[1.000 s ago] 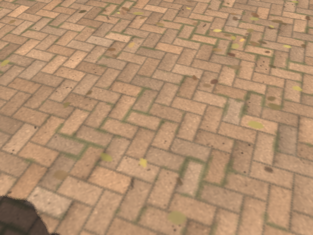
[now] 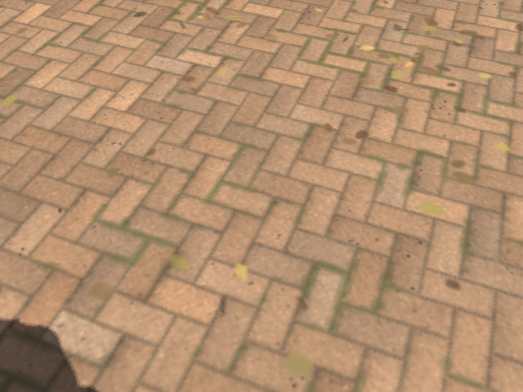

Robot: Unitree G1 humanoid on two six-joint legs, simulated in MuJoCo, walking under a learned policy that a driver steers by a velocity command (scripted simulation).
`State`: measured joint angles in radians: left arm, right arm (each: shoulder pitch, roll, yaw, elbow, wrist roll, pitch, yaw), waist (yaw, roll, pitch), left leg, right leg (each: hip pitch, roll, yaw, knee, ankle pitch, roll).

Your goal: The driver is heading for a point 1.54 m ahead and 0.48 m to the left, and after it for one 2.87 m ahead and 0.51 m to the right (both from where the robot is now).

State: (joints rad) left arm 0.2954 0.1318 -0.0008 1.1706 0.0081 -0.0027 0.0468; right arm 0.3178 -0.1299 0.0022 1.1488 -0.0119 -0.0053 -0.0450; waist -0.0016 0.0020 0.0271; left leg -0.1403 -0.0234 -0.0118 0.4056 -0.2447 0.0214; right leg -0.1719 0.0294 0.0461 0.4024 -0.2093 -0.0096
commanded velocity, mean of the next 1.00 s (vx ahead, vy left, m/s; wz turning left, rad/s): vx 0.73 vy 0.00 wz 0.02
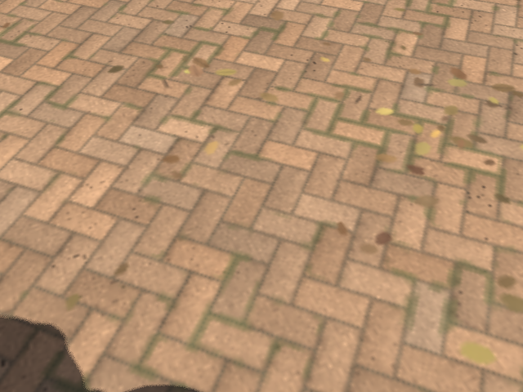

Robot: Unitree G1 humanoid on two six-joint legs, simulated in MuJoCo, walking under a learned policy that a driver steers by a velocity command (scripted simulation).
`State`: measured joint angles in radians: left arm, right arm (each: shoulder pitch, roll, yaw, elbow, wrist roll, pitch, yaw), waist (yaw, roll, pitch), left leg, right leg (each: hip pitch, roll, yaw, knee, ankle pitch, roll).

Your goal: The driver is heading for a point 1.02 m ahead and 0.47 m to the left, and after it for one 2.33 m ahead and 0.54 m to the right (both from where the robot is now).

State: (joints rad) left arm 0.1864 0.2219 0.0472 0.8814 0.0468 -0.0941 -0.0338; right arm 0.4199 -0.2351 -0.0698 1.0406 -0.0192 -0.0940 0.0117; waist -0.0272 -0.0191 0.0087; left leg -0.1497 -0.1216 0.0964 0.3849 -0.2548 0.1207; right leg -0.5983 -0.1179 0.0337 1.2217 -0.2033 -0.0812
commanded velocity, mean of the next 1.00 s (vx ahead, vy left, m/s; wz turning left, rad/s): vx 0.86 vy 0.00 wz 0.84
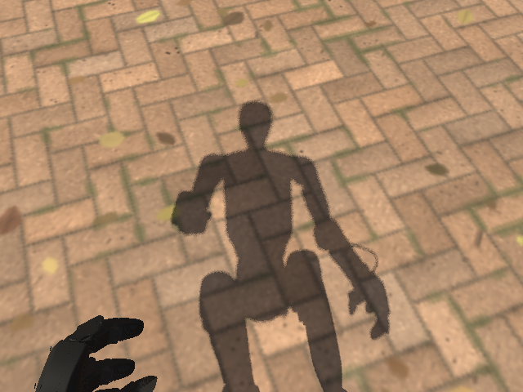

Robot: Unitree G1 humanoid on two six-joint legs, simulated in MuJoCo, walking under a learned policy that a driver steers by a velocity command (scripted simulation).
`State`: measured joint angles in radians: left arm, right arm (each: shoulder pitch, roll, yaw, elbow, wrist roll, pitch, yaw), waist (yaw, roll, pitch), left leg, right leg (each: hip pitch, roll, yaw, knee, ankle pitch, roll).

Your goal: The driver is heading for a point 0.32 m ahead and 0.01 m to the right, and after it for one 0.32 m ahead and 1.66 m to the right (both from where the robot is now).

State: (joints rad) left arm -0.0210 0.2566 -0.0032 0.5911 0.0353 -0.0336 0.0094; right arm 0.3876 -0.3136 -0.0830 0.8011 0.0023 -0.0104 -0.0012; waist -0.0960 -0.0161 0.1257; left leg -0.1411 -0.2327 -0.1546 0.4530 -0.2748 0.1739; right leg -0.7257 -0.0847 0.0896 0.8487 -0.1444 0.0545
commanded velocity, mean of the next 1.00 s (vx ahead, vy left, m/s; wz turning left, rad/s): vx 0.56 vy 0.00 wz -0.37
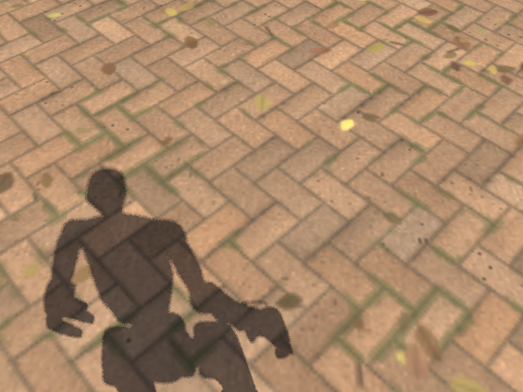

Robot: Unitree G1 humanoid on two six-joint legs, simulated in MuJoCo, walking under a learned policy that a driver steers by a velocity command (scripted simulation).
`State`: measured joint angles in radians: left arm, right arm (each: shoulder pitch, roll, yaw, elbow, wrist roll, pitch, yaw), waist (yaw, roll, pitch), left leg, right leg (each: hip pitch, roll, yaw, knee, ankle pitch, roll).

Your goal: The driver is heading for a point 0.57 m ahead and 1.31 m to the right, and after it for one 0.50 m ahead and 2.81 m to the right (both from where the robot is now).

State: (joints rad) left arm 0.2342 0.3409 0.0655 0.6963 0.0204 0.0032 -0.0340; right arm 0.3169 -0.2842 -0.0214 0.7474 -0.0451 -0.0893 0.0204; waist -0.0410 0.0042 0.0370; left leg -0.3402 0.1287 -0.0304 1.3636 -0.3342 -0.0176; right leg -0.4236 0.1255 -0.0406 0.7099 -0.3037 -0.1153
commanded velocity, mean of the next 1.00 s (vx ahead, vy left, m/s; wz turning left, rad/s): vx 0.99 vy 0.00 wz -0.99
